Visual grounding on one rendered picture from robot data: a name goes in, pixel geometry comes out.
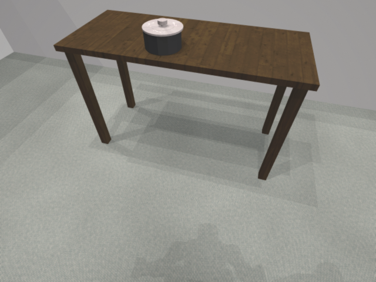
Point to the knob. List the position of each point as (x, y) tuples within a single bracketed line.
[(162, 21)]

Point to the table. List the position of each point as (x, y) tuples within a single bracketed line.
[(266, 55)]

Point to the pot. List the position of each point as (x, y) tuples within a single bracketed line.
[(163, 45)]

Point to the lid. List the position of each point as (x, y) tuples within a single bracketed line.
[(152, 28)]

